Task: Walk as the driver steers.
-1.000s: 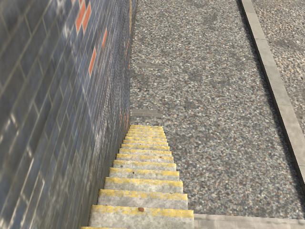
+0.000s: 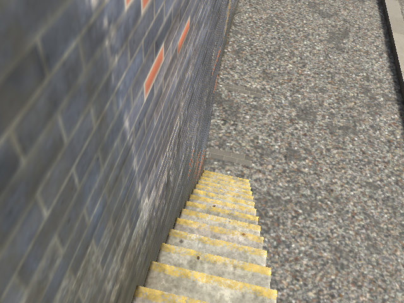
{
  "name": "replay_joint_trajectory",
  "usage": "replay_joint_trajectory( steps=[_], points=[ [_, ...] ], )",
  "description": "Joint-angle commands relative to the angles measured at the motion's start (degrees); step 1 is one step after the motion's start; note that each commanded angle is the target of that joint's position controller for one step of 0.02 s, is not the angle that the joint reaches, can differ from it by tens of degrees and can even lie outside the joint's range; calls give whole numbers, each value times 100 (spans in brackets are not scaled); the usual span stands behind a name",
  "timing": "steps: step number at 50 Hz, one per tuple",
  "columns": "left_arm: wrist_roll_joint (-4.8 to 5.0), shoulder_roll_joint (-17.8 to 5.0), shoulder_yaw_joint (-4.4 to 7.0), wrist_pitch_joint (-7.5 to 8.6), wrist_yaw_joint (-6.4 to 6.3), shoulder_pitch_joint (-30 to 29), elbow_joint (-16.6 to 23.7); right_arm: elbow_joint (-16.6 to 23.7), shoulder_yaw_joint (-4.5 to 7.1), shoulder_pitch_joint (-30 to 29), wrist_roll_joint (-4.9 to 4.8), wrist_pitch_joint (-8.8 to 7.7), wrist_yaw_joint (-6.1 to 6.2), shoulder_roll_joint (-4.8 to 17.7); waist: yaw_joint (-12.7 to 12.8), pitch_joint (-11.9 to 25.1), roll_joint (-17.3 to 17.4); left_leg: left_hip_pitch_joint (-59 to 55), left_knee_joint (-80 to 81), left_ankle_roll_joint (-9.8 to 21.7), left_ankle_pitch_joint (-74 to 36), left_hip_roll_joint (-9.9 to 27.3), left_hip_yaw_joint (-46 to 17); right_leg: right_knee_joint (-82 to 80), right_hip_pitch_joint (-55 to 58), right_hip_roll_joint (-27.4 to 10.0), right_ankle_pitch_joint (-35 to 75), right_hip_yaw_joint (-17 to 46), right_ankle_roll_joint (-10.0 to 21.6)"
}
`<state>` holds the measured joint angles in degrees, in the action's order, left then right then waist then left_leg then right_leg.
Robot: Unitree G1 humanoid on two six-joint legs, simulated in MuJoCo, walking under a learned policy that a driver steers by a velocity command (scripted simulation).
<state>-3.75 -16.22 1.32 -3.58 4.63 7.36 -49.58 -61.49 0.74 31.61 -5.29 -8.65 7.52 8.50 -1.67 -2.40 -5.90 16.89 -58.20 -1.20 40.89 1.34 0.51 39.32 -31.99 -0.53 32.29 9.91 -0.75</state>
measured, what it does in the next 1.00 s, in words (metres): goes down: right foot 0.21 m lower, then left foot 0.21 m lower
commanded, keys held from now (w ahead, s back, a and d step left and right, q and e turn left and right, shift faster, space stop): w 0.18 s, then no key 0.40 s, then e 0.20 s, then w+e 0.14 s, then e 0.08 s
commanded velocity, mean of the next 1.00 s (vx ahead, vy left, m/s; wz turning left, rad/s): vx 0.22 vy -0.01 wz -0.13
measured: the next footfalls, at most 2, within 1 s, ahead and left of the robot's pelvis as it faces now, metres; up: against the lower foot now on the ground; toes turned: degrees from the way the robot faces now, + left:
right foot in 0.10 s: +0.10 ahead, -0.14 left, -0.21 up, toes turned +0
left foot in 0.56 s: +0.38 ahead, +0.07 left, -0.43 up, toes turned +5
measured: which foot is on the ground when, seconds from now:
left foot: down 0.00-0.12, up 0.14-0.54, down 0.56-1.00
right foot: up 0.00-0.08, down 0.10-0.56, up 0.58-0.88, down 0.90-1.00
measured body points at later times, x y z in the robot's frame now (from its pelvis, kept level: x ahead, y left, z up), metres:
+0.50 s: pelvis +0.22 -0.03 -0.27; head +0.22 -0.02 +0.18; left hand +0.14 +0.21 -0.41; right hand +0.34 -0.24 -0.39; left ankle +0.39 +0.08 -0.96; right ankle +0.07 -0.14 -0.88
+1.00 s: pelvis +0.31 -0.04 -0.40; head +0.30 -0.04 +0.05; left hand +0.43 +0.20 -0.52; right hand +0.38 -0.30 -0.51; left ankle +0.34 +0.07 -1.10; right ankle +0.31 -0.15 -1.10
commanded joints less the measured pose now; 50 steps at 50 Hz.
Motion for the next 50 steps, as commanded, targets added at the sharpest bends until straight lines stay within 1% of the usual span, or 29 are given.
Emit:
replay_joint_trajectory(
  steps=[1,5,6,7,9,10,11,13,14,16,19,21,24,25,27,28,29,30,33,35,36,37,39,41,43,44,46,47,50],
  points=[
    [126,162,-72,136,-14,296,-21,345,159,-194,299,73,15,734,-127,-214,1068,1448,-43,804,-1730,728,-674,-402,1320,39,601,-476,83],
    [270,-290,207,369,-155,2271,-783,96,389,167,688,530,-196,1079,426,36,490,1743,-3235,993,-2941,245,-384,-2375,3703,-44,-1088,-808,329],
    [152,-917,336,419,-125,2725,-962,233,456,536,546,512,-217,1038,265,196,-834,3051,-5339,711,622,-469,8,-1938,4776,-969,2482,41,821],
    [77,-1102,406,446,-113,3306,-1051,411,416,398,396,469,-226,944,367,697,-1080,5331,-6886,533,1911,-307,356,307,6854,-1702,5140,328,1079],
    [108,-916,428,427,-148,3429,-882,328,384,-182,547,370,-273,969,838,823,-240,6160,-6935,741,795,33,360,57,6402,-1850,3740,516,1176],
    [6,-1491,494,905,-90,3451,-674,1390,-26,-924,1011,312,-1134,180,1056,1649,-678,7093,-7341,68,-335,224,-900,395,5918,-2788,1387,1868,2114],
    [-149,-1009,394,1016,-131,3214,-862,1495,15,-1524,938,391,-1330,351,843,398,535,7437,-6302,-33,-1227,597,-1187,126,4691,-2680,970,2026,2113],
    [-101,366,7,1090,-431,2632,-903,1181,-47,-761,1043,567,-1420,108,93,-330,958,6429,-3359,-127,-3574,803,-836,-280,2104,-1728,251,582,1403],
    [103,446,-71,1177,-514,2304,-878,991,-69,-552,1113,663,-1498,-26,-196,-116,484,4545,-2206,-30,-4788,733,-403,-362,554,-1001,-319,-287,1316],
    [-102,-206,-49,1244,-505,1197,-566,1023,-212,-509,1147,784,-1808,133,-598,1,219,2561,-2796,156,-6442,402,-372,-339,-1661,-651,-2775,-250,1303],
    [122,-446,-47,1308,-777,1533,-398,1315,-128,-1373,1335,775,-1712,506,17,225,643,2181,221,223,-7441,204,-232,750,-687,-407,-3896,-404,997],
    [137,-347,-165,1111,-704,2060,-629,1480,-223,-1530,1404,771,-1703,377,266,42,-34,1407,759,174,-7032,26,43,1190,-723,-432,-4924,-479,907],
    [261,-483,-175,976,-726,2276,-514,1944,-298,-2392,1366,747,-1721,578,814,-471,363,1625,3276,65,-7023,189,96,1928,667,-477,-5256,88,899],
    [101,-363,-254,928,-662,2457,-712,1859,-316,-2069,1481,725,-1707,454,697,-491,133,657,3218,77,-7340,233,47,2449,479,-416,-4956,395,892],
    [202,-645,-211,792,-461,2278,-581,1483,-40,-382,1266,636,-1467,852,-34,-232,1054,-1451,5228,349,-7256,140,608,4200,358,165,-5024,238,523],
    [117,-508,-186,718,12,3075,-858,1170,217,1150,1300,514,-1291,1301,-356,400,2196,-3336,4402,1136,-8831,831,199,6761,-999,635,-6818,-159,-31],
    [191,-300,-151,725,210,3357,-710,1457,340,1186,1152,537,-1552,1631,-60,2205,2233,-5439,1434,2027,-11643,1685,-248,9119,-2680,973,-8765,-592,-298],
    [378,-403,-219,801,221,2633,24,1788,250,529,962,461,-1751,1498,25,2807,1672,-5065,1520,2407,-11511,2151,-1046,9285,-3210,536,-9139,-744,-582],
    [566,487,-777,947,-5,1873,815,2236,-184,-1905,462,222,-1935,1171,934,870,857,-984,3139,1673,-6432,2458,-1816,7712,-2888,-609,-8041,-292,-1204],
    [698,304,-642,840,-44,2557,400,2000,-353,-1777,710,46,-1598,548,852,-277,630,2012,3744,1369,-3303,1749,-749,6347,-1471,-810,-5308,-258,-1308],
    [552,230,-591,808,21,2626,410,1753,-334,-1571,687,-6,-1498,674,819,-380,825,2257,3633,1303,-2704,1611,-774,6235,-1374,-681,-5136,-424,-1286],
    [367,-186,-321,734,68,3080,142,1921,-322,-1736,569,-99,-1364,646,777,-293,376,2498,3370,1122,-1261,1275,-426,4627,-1098,-735,-3622,-365,-1156],
    [260,-1,-172,722,132,2564,257,1981,-270,-2156,537,-118,-1300,896,688,-307,848,2425,3409,814,-834,1187,-442,3122,-655,-740,-3378,-693,-1017],
    [209,18,-58,713,45,2492,185,1681,-55,-2076,830,-43,-1373,1417,723,-4,1142,2860,3166,1001,-1002,1511,-774,4375,293,-580,-2896,-979,-882],
    [335,-24,-30,849,-68,1774,457,1881,-44,-2170,861,17,-1360,1172,426,147,936,1663,3171,1132,-1148,1790,-906,3990,-453,-664,-4001,-764,-846],
    [90,122,-78,205,-156,430,1261,1746,5,-1708,59,466,-727,1080,180,204,1034,527,3080,928,-1605,2027,-351,773,-44,-692,-6446,-502,-125],
    [203,-154,41,-183,-199,-211,1465,1672,158,-831,425,763,-304,1617,-483,154,1532,-1282,2407,1149,-5105,2431,-1394,915,-1019,-90,-6550,-840,25],
    [512,-212,-78,726,-511,404,1416,2293,421,-889,747,624,-905,1810,-843,638,1415,-1986,3653,2018,-2017,2846,-2575,1066,-1981,-92,-4964,-956,-276],
    [308,-307,55,1210,-914,527,972,2518,499,-1730,840,441,-1081,1521,-82,92,1075,21,3884,1551,10,2311,-1186,498,-263,-25,-5285,-1611,-54]
  ],
)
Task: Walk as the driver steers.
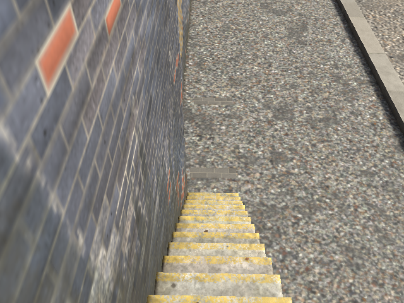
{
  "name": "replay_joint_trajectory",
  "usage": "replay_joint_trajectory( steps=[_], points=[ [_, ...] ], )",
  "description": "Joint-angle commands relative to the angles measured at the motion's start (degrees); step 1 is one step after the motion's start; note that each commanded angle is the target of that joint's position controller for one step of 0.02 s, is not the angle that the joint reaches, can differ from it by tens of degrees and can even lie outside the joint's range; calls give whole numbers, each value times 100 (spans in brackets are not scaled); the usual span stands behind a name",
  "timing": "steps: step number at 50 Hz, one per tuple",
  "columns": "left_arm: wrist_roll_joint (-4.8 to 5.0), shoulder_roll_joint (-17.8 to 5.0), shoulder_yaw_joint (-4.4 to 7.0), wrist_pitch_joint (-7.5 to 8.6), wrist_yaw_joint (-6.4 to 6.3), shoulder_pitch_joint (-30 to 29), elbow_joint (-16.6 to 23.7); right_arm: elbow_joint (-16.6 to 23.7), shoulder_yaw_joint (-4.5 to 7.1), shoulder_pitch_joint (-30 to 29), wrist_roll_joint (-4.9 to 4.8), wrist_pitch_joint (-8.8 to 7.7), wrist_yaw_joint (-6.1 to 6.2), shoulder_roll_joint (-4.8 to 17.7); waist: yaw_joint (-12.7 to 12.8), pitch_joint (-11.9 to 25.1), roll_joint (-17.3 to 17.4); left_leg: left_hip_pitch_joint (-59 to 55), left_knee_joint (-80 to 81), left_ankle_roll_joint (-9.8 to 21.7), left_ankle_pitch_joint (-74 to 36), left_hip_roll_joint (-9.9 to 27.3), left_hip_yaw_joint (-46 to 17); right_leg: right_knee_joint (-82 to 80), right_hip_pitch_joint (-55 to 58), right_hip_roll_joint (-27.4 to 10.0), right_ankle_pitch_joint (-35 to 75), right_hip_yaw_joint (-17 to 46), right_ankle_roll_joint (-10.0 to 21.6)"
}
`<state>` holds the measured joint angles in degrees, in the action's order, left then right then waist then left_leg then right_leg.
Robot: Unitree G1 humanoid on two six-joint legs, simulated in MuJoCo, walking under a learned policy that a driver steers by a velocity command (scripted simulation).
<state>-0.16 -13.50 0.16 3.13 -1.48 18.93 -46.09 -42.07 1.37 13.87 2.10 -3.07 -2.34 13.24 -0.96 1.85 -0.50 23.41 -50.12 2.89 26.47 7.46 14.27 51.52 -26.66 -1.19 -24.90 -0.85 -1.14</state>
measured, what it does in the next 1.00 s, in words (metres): walks ahead, turning right: left foot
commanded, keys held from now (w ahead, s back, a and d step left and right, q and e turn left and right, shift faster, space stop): e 0.44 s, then w+e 0.02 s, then w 0.54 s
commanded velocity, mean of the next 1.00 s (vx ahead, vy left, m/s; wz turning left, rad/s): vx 0.21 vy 0.00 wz -0.38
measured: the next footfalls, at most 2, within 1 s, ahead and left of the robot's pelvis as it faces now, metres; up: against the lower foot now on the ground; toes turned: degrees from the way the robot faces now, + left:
left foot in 0.68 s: +0.09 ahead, +0.16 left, +0.00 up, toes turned -15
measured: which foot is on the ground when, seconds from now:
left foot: down 0.00-0.06, up 0.08-0.66, down 0.68-1.00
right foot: down 0.00-0.70, up 0.72-1.00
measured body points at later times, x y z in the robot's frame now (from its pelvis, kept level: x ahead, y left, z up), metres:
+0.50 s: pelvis +0.05 -0.02 +0.00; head +0.06 -0.05 +0.45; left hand +0.17 +0.23 -0.11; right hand +0.15 -0.29 -0.11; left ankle +0.10 +0.15 -0.52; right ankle +0.03 -0.11 -0.70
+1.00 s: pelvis +0.14 +0.01 -0.09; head +0.14 +0.00 +0.36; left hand +0.35 +0.19 -0.20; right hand +0.05 -0.18 -0.24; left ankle +0.05 +0.17 -0.69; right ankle +0.27 -0.15 -0.79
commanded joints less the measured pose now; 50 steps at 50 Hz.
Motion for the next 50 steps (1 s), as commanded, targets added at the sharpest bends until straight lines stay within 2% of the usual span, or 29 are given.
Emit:
replay_joint_trajectory(
  steps=[1,3,4,6,9,11,12,14,19,20,23,26,30,33,35,36,37,38,39,41,42,43,44,45,46,47,48,49,50],
  points=[
    [-60,-591,221,612,-255,-561,658,594,496,-158,327,-190,-106,1211,147,-11,309,263,2677,699,1417,1358,-1728,-782,680,126,670,-572,-139],
    [-100,-824,324,579,-155,-50,442,995,343,-254,512,-202,-99,615,374,276,-360,327,960,160,-128,606,-547,-1441,1332,-8,1701,176,254],
    [-75,-1254,444,548,-284,401,468,1348,187,-441,505,-214,-127,164,590,627,-1011,816,-481,-283,-126,51,-240,-2029,1838,-714,2773,1857,1031],
    [33,-1652,638,385,-217,1290,530,1634,60,-854,260,-258,-25,-48,1242,566,-671,3578,-1752,-739,829,-665,-1772,-2292,3890,-1506,3546,3857,2008],
    [69,-1569,538,141,167,39,823,1135,164,199,288,-292,-32,393,233,57,-360,4027,-2250,-818,-233,-353,-2223,-1928,2489,-1432,2624,3048,1514],
    [-359,-1387,290,27,239,-340,646,683,209,663,116,-67,-246,658,-116,-38,-181,2374,-3673,-731,-1406,-624,-1550,-1902,-84,-919,2867,1847,1422],
    [-382,-1468,241,79,205,-525,580,646,176,824,21,46,-361,563,-344,44,-461,1867,-4870,-723,-1489,-766,-1447,-2069,-877,-826,3300,1779,1401],
    [-452,-1682,199,223,173,-761,645,943,144,495,64,146,-346,705,-273,241,-228,2181,-5530,-753,-1397,-871,-1582,-1955,-902,-923,3404,1975,1483],
    [-304,-1480,73,341,105,418,384,1313,-14,-404,132,103,-72,533,578,359,-556,3992,-5074,-933,-1045,-818,-1942,-881,1527,-1131,4659,2675,1613],
    [-401,-1558,100,337,89,556,398,1342,-22,-467,118,147,-3,576,694,397,-573,4139,-5095,-960,-1032,-893,-2022,-877,1688,-1148,5000,2896,1784],
    [-314,-1627,178,234,192,763,318,1216,-29,-249,163,244,56,692,655,481,-462,4016,-5090,-1014,-816,-910,-2121,-908,1756,-1111,4826,3281,1936],
    [-213,-1617,197,195,326,887,-42,663,-55,462,356,199,-188,676,316,-97,-532,3009,-4693,-931,-921,-723,-1743,-1159,513,-663,2496,2983,1570],
    [-6,-1413,118,300,249,260,-54,460,-168,-45,449,40,-259,409,329,-260,-464,1760,-3623,-835,-913,-687,-1545,-1192,-732,-622,390,3120,1615],
    [-153,-1546,103,372,225,-536,189,93,-172,555,496,-71,-250,289,-36,-10,-540,-296,-1730,-749,-627,-999,-1076,-470,-1539,-358,295,2608,1551],
    [-198,-1174,-5,227,459,-973,388,-535,-1,2646,326,-381,-170,490,-1087,156,514,-2707,726,-391,-377,-1221,-1015,1522,-2847,273,837,1843,1444],
    [-277,-594,-73,215,710,117,410,-280,193,2152,121,-476,-155,1428,-74,439,1446,-3523,1172,1052,-3197,217,-3928,2738,-4079,1102,-599,1019,738],
    [-282,-764,-55,318,713,253,536,-130,232,2167,273,-555,-302,1589,80,506,618,-3741,987,1466,-6113,933,-4485,3900,-4983,844,-789,963,444],
    [-477,-399,-129,364,695,-86,741,-288,269,2537,400,-524,-313,1277,-307,311,508,-3025,1443,1829,-4475,1349,-5691,3565,-5447,437,-711,1272,201],
    [-409,-406,-208,343,573,-611,819,-315,164,2017,241,-469,-209,722,-144,-320,-51,-2464,1521,1703,-3174,1344,-5427,3108,-5756,-290,-435,1142,79],
    [-452,-313,-350,198,430,-299,531,-79,-65,848,71,-352,-86,8,361,-469,-241,-110,1492,1463,-1966,815,-4245,2721,-3650,-644,23,780,-300],
    [-629,-377,-330,108,414,113,165,-173,-218,839,195,-393,-10,-499,226,-793,-122,740,966,1263,-689,413,-3732,2107,-3485,-979,2206,1239,-213],
    [-812,-575,-289,84,506,486,-7,-37,-268,748,68,-500,85,-443,228,-658,242,923,453,1152,-202,-26,-2787,1412,-3230,-755,3292,821,-75],
    [-822,-692,-227,145,603,124,-7,-67,-255,988,115,-603,150,-233,9,-546,264,1011,177,1324,-129,-106,-2677,1585,-2935,-779,3801,589,-12],
    [-701,-844,-193,127,617,-16,11,243,-258,563,155,-746,214,63,88,-374,-198,1879,-112,891,61,-425,-1915,342,-1650,-831,5720,577,217],
    [-627,-691,-178,97,627,-134,-1,256,-203,417,177,-722,192,259,187,-387,-180,2994,-231,710,871,-662,-1426,3,-67,-649,5763,157,204],
    [908,-313,214,-40,510,-188,-192,-344,284,980,-2253,18,130,408,-84,-206,-1187,2214,-166,436,529,-531,-1638,-896,1852,23,7036,20,43],
    [1032,-347,256,-77,523,-119,-92,-247,272,956,-2115,353,213,631,-167,-4,-213,1556,-413,451,-338,-385,-1723,-1320,1818,42,6640,464,125],
    [710,-388,338,-260,486,-353,210,-155,231,561,-1715,506,241,546,-229,-463,713,1287,-611,546,-636,-389,-1513,-1984,1490,-41,6503,603,289],
    [-972,-626,163,-329,645,-654,510,-87,-6,726,311,-8,20,929,343,-1922,1624,1383,-540,574,234,241,-2186,-1894,-273,-448,2579,-209,212]
  ],
)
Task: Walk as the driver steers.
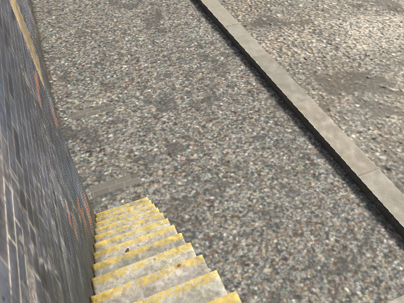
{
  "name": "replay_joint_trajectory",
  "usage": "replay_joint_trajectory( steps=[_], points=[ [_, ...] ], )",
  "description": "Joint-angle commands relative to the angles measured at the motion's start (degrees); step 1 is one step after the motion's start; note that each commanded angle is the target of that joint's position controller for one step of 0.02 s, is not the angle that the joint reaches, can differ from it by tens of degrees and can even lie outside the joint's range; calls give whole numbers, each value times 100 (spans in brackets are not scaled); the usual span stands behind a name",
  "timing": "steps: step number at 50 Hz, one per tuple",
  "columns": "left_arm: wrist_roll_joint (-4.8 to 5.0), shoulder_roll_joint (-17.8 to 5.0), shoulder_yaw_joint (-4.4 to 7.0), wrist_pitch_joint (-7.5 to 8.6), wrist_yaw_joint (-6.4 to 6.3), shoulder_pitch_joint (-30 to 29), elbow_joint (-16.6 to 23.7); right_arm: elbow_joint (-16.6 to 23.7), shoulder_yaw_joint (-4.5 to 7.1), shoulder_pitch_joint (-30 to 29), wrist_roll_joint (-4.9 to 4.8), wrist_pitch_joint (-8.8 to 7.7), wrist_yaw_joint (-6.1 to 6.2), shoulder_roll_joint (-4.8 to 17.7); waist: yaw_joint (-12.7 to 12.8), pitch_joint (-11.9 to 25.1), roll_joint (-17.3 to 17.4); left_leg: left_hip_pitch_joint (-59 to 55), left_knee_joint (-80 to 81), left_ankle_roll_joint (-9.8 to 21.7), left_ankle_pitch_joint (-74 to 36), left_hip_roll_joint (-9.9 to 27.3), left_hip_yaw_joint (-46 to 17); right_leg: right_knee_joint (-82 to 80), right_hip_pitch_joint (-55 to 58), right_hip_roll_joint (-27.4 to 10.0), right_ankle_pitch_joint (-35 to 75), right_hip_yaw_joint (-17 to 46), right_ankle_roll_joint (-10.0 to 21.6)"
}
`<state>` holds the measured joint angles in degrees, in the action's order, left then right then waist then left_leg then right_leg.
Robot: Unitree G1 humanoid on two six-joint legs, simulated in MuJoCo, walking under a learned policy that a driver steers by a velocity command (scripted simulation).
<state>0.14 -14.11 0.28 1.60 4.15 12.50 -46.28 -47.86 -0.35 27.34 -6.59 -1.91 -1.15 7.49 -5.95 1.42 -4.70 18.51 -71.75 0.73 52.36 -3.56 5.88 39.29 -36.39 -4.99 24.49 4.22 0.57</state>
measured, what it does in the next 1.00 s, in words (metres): goes down: right foot 0.21 m lower, then left foot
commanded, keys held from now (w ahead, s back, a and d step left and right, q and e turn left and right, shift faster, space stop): w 0.24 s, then no key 0.76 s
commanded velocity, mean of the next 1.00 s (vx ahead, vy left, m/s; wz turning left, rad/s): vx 0.22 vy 0.00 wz -0.02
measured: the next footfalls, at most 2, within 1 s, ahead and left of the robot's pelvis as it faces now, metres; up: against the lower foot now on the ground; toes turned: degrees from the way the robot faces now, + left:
right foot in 0.08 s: +0.19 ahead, -0.07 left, -0.21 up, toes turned -3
left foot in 0.44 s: +0.19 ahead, +0.15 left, -0.21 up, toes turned +3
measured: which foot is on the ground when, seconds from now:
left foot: down 0.00-0.08, up 0.10-0.42, down 0.44-1.00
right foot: up 0.00-0.06, down 0.08-1.00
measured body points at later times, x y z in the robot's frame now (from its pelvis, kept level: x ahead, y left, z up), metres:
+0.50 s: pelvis +0.11 +0.03 -0.14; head +0.05 +0.03 +0.31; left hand +0.17 +0.25 -0.28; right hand +0.18 -0.20 -0.28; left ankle +0.15 +0.15 -0.82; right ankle +0.13 -0.11 -0.82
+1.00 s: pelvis +0.15 +0.01 -0.09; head +0.15 +0.01 +0.36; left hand +0.15 +0.25 -0.25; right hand +0.13 -0.17 -0.26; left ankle +0.15 +0.15 -0.82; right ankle +0.15 -0.07 -0.82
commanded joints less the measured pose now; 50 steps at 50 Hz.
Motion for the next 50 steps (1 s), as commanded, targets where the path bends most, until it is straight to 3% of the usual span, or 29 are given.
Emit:
replay_joint_trajectory(
  steps=[1,2,3,4,5,6,7,8,9,10,12,15,16,18,22,23,24,25,26,27,28,30,34,37,38,40,43,47,50],
  points=[
    [-971,-627,200,-176,4,491,68,141,115,146,1346,-315,-188,941,478,-1495,1049,1132,628,786,-2401,1302,-1797,-1602,1160,-384,-1481,-136,156],
    [-890,-489,221,-159,-85,1099,-172,-83,51,696,1303,-304,-229,765,656,-1134,469,908,-186,622,-2128,1030,-1627,-2556,2006,-279,-509,-469,124],
    [556,-539,637,148,-78,1419,-320,-122,112,-132,-529,98,174,285,349,-410,872,1243,-1434,828,-4058,793,-186,-2413,3214,296,589,-559,412],
    [826,-545,600,269,28,2159,-663,-72,202,-192,-657,251,280,580,693,196,192,2898,-3878,556,-2827,236,383,-1102,4880,-24,3277,23,536],
    [1001,-151,409,230,246,2378,-860,-230,340,342,-564,300,372,626,839,1526,-1003,4416,-5656,197,487,-148,165,440,6830,-947,4059,568,741],
    [169,-416,312,90,-128,2096,-509,22,233,70,742,113,402,861,1015,1325,-1024,4714,-5014,654,390,248,-1070,504,6012,-1007,503,721,868],
    [35,-852,444,-29,-274,1981,-617,46,153,-266,700,104,414,548,970,1278,-1346,4945,-5209,693,-326,332,-1219,-594,5005,-1679,-3771,1793,1380],
    [-28,-420,222,-116,-301,1970,-520,-159,232,-1046,802,167,405,812,1087,313,-318,4647,-5141,717,-785,361,-1029,-1133,3526,-1131,-5122,1568,1091],
    [-187,-637,196,-28,-429,1438,-529,156,140,-1028,752,105,362,431,612,328,-418,4990,-3907,319,-2564,366,-1476,-1245,2971,-1645,-6615,2133,1281],
    [-174,-652,147,-1,-497,1286,-595,95,110,-1344,922,170,321,416,612,-36,-349,4697,-3700,-38,-3053,444,-1494,-1671,1833,-1719,-7554,2833,1398],
    [-35,-418,-67,-8,-645,683,-518,185,88,-1730,816,240,241,378,310,-692,27,4203,-2221,-513,-4372,323,-1573,-1857,368,-1377,-7952,2449,1126],
    [15,-606,-105,-24,-515,152,-503,-487,77,-856,716,355,190,296,-32,-180,-235,1411,-1729,-515,-5466,233,-1109,-1951,-950,-881,-6923,1420,867],
    [71,-532,-107,-34,-499,2,-461,-485,173,-783,648,391,201,591,-135,-425,-322,1606,-1129,-494,-5839,242,-1273,-1731,-804,-759,-7081,1203,875],
    [185,-420,-104,-70,-485,76,-503,-350,173,-1144,808,433,244,710,11,-886,-255,1668,-54,-360,-6105,540,-1132,-1646,-492,-754,-7194,1155,868],
    [-115,-304,-197,-122,-483,-101,-540,-839,224,-58,609,320,192,867,-121,-856,-155,-1117,2432,5,-4150,749,-552,-602,-861,-561,-5365,490,865],
    [-57,154,-307,-99,-430,20,-612,-1089,147,497,528,182,209,671,-249,-768,411,-1700,3197,-103,-4684,656,-290,554,-806,-13,-4448,-382,564],
    [-122,161,-217,-102,-425,602,-593,-1174,151,707,516,52,281,1235,-78,-1098,2344,-1199,4786,55,-5246,1315,-2023,1948,-1069,754,-6021,-1075,21],
    [-210,-166,-71,-168,-411,649,-655,-1246,131,690,538,-97,322,1432,50,-1254,2664,-429,5563,531,-4625,2116,-3957,2550,-978,696,-6564,-752,-140],
    [674,605,-23,-232,-143,1172,-859,-1344,475,470,-280,-70,117,1322,494,-1922,998,311,5743,711,-4007,2080,-4315,2380,-1010,518,-5908,-225,21],
    [-97,83,-71,-297,-244,875,-906,-985,40,-334,502,-66,295,1112,685,-927,1769,489,5768,788,-3247,2062,-3753,1422,400,225,-5373,-344,50],
    [-71,257,-97,-377,-191,1138,-1043,-663,8,-1555,555,-24,306,734,1269,-813,1435,1624,5701,473,-2943,1624,-2720,190,2297,89,-4240,-340,193],
    [-265,409,-193,-494,-86,1616,-1547,-516,109,-2290,425,-66,312,878,1503,-277,1641,2584,5496,93,-2893,1255,-1304,1008,4406,374,-3625,-860,181],
    [-80,331,-335,-211,-251,445,-1287,-1200,122,-570,334,151,222,633,601,-764,159,-150,5103,-244,-4449,907,-624,-1739,2449,-207,-4003,-59,259],
    [-14,293,-366,-79,-230,186,-1312,-1472,79,-318,379,235,188,523,487,-471,171,-1498,4908,-168,-5451,870,-446,-2182,1897,-141,-3667,-184,296],
    [-139,-566,-190,39,43,634,-1520,-1089,-26,-479,1191,118,-391,160,322,-647,-427,-1329,3951,-211,-4399,224,-229,-1758,1392,157,-3477,-613,157],
    [-269,-462,-114,293,74,439,-1617,-1310,3,121,1069,-4,-660,280,138,-279,165,-1526,3888,-110,-4646,322,-393,-1385,805,155,-4404,-578,195],
    [-129,-301,-151,416,-7,650,-1854,-1273,2,69,892,-59,-621,363,237,-339,413,-835,4365,-131,-3911,495,-626,-1288,911,165,-5291,-540,160],
    [-99,-400,-149,416,-44,678,-1824,-1170,-105,-451,906,-92,-539,-49,413,-284,486,-509,4497,-71,-4217,572,-633,-1190,1560,143,-3876,-571,63],
    [-72,-464,-116,405,3,887,-1856,-1221,-85,-491,806,-57,-525,14,412,-172,548,-542,4443,-100,-4518,587,-564,-1120,2044,110,-2261,-592,10]
  ],
)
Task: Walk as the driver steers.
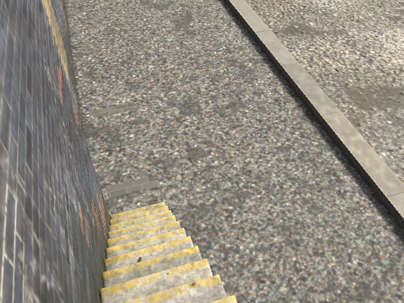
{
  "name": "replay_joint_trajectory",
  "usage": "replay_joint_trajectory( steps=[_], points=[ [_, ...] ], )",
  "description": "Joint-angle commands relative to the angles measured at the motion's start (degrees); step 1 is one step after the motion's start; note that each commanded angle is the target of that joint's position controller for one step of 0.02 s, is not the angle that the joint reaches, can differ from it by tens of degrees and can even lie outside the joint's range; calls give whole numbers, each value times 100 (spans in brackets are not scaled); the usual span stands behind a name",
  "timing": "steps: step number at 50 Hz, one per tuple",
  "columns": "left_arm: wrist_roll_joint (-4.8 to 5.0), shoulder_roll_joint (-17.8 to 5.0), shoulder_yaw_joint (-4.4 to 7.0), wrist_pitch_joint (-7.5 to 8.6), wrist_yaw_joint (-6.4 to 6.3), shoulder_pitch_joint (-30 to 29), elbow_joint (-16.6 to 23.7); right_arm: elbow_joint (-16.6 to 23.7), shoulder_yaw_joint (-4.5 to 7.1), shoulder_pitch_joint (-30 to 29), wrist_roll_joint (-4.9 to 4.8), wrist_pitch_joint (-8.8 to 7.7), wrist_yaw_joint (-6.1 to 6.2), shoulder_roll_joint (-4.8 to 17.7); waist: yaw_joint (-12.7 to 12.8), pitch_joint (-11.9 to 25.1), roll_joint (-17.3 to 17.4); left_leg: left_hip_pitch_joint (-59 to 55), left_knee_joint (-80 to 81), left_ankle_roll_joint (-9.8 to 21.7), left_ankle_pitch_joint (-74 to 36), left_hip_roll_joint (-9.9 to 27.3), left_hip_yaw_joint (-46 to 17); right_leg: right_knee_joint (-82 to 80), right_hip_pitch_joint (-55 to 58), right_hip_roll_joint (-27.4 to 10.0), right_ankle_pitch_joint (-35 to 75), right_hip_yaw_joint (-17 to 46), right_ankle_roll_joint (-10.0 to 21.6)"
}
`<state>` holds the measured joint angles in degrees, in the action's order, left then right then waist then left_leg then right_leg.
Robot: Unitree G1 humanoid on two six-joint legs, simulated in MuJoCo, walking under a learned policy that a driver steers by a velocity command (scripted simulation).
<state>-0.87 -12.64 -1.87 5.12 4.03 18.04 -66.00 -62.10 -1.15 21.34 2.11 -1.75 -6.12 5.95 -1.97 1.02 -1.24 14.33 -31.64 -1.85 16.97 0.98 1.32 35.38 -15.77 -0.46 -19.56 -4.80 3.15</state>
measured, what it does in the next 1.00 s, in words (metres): goes down, turning left: left foot, then right foot 0.21 m lower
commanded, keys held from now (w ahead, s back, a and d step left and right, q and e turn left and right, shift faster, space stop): no key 0.10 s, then q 0.20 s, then w+q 0.56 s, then w+e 0.08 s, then e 0.06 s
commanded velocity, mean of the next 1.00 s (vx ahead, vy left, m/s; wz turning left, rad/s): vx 0.24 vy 0.00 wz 0.36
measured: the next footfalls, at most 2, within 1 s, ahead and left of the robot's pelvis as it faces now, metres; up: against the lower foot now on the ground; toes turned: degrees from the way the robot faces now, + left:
left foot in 0.58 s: -0.05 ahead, +0.17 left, +0.00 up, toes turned +12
right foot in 1.00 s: +0.22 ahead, -0.02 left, -0.21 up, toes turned +19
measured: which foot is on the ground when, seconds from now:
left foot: down 0.00-0.24, up 0.26-0.56, down 0.58-1.00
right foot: down 0.00-0.60, up 0.62-0.98, down 1.00-1.00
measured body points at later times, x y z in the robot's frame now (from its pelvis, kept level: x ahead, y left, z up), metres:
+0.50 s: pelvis -0.01 +0.01 -0.04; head +0.00 +0.02 +0.41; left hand -0.11 +0.26 -0.18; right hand +0.05 -0.22 -0.18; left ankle -0.05 +0.17 -0.63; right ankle +0.00 -0.08 -0.73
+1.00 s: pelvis +0.12 +0.04 -0.16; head +0.13 +0.03 +0.29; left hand +0.16 +0.32 -0.27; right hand +0.24 -0.15 -0.30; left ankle -0.07 +0.16 -0.70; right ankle +0.19 -0.03 -0.92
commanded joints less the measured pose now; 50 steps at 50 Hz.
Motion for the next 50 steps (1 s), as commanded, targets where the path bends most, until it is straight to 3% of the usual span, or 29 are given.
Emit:
replay_joint_trajectory(
  steps=[1,9,11,13,15,20,21,26,27,28,29,30,31,32,33,34,35,36,37,38,39,41,43,45,46,47,48,49,50],
  points=[
    [-1,-671,138,28,-6,273,162,179,64,-5,-110,-22,-56,328,61,-110,113,-105,406,174,-1047,140,-156,-735,58,-302,2290,229,-230],
    [-33,-835,357,-61,-77,386,197,35,184,17,-21,105,19,427,143,-380,236,63,399,293,-851,224,-375,-960,200,-352,1868,235,-173],
    [-118,-1135,554,-57,-251,391,367,217,258,4,81,95,193,523,229,-250,47,229,-251,350,-715,145,-362,-1056,213,-669,1825,505,338],
    [-325,-1406,786,46,-520,738,510,441,302,209,243,60,429,523,549,-164,-303,950,-2567,168,177,56,-612,-1158,187,-1699,2225,1392,1494],
    [-397,-1109,750,192,-695,989,471,924,332,-29,261,27,559,535,697,-392,100,2544,-4165,61,1060,291,-1495,-1188,534,-2675,2785,2161,1931],
    [-560,-362,306,357,-746,1000,477,942,442,590,432,-67,-8,445,264,-736,-160,2899,-5292,575,-1074,112,-729,-400,-933,-1795,188,596,1020],
    [-468,-363,237,371,-763,1144,459,966,562,510,384,-85,-69,739,366,-798,-343,3041,-5369,617,-1003,15,-560,-367,-1137,-1795,-402,569,960],
    [-456,-1006,165,473,-644,775,573,1230,619,210,593,-162,-47,1005,340,-573,-448,2536,-4799,653,-746,-143,-42,243,-2060,-2112,-2162,806,777],
    [-290,-1307,257,462,-617,629,659,1348,671,50,487,-201,-17,1126,361,-565,-324,2254,-3400,545,377,-316,517,18,-2157,-2078,-2947,610,672],
    [-476,-1411,302,453,-571,677,690,1345,708,68,480,-255,39,1223,409,-432,-820,1300,-4712,691,346,-551,532,212,-2812,-2298,-2760,824,632],
    [-418,-1445,338,438,-532,336,876,1339,726,438,471,-334,65,1171,194,-261,-658,1033,-4140,782,709,-525,334,576,-2727,-2343,-2724,806,579],
    [-309,-1300,339,394,-513,-27,1064,1219,777,982,583,-445,156,1181,-192,-97,192,346,-2647,960,605,-596,435,1768,-2810,-1863,-2584,313,336],
    [-287,-1111,310,306,-381,-564,1310,885,820,2156,399,-601,238,1293,-821,38,1608,-465,-223,1381,1599,-469,-545,3896,-3618,-923,-2196,-282,176],
    [-434,-837,182,311,-265,-1270,1817,693,817,2679,490,-699,359,1755,-874,277,1611,-1542,-862,1877,-878,131,-2590,5689,-5236,-182,-1434,79,18],
    [-415,-27,-100,493,-142,-1270,2283,802,726,2969,524,-679,182,1566,-997,409,804,-2543,-12,2246,-679,1215,-4844,5626,-6631,282,-1295,1254,-206],
    [-242,118,-122,588,-258,-1582,2441,971,526,2315,476,-588,34,1070,-886,-457,597,-1370,352,2348,835,1656,-5892,4923,-6690,-80,-1418,1877,-401],
    [-25,-192,-90,538,-451,-1457,2356,1186,504,1343,351,-533,26,1033,-545,-958,206,-561,192,2329,1183,1662,-5365,4531,-6350,-521,-1152,1720,-621],
    [-64,-342,-87,442,-562,-1186,2226,1488,516,223,139,-480,33,1303,-93,-1066,130,703,96,2240,1177,1500,-4626,4552,-5404,-650,-983,1327,-736],
    [-195,-445,-64,340,-575,-812,2133,1610,496,-155,105,-451,75,1303,151,-852,250,1786,132,2256,2209,1384,-4334,4827,-4399,-536,-989,1174,-855],
    [-322,-826,33,178,-589,321,1638,1696,143,-301,163,-591,223,393,328,-789,219,2354,-1703,1661,1750,561,-3076,3994,-4393,-598,2174,1734,-873],
    [-505,-920,130,83,-449,589,1595,1717,65,-110,59,-639,289,404,369,-502,317,2851,-2045,1519,1571,178,-2189,3789,-3406,-398,2282,1235,-771],
    [-332,-745,109,-112,-295,365,2010,1812,121,-309,-88,-662,476,1072,343,-140,222,3629,-2061,937,1851,-247,-1521,2685,-1918,-382,3377,1013,-635],
    [-65,-707,175,-113,-326,119,1967,1979,126,-384,115,-470,471,1243,226,-395,445,4523,-1963,952,3328,-302,-1193,1556,-5,-276,3157,321,-706],
    [-242,-712,123,-167,-347,-622,2103,1828,63,-22,199,-329,291,1168,-167,-879,554,3045,-1904,1311,3145,175,-2428,119,-1104,-629,2429,789,-672],
    [-193,-487,72,-145,-257,-732,2133,2032,131,-56,55,-313,325,1419,-347,-725,539,2016,-2241,1445,2388,364,-2723,-893,-1385,-636,2215,588,-489],
    [-197,-386,31,-139,-202,-701,2114,2118,126,-354,114,-287,296,1524,-283,-477,579,1330,-2568,1378,1474,459,-2943,-1403,-1253,-771,2397,629,-404],
    [-417,-650,177,-74,-169,1226,1418,2175,147,-1105,509,-335,134,1783,472,353,578,2300,-4142,1070,356,395,-2630,305,1109,-739,4071,714,-360],
    [-113,-921,353,54,-228,1687,1158,2233,-80,-1316,81,-220,88,929,861,27,-831,1320,-5618,559,766,-257,-1727,-3570,864,-882,3614,617,-285],
    [-329,-1514,626,164,-305,2537,918,1925,-9,-400,449,-202,-189,1276,729,661,-1116,1923,-7445,349,1261,-657,-1030,-1908,2771,-825,5129,30,118]
  ],
)
Velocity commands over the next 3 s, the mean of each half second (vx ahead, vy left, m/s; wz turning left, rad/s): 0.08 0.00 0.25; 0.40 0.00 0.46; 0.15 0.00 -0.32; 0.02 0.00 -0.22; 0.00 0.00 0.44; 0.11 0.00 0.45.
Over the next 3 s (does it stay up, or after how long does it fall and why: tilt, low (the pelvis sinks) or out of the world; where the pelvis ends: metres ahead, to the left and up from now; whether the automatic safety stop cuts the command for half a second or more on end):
stays up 0.26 0.04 -0.25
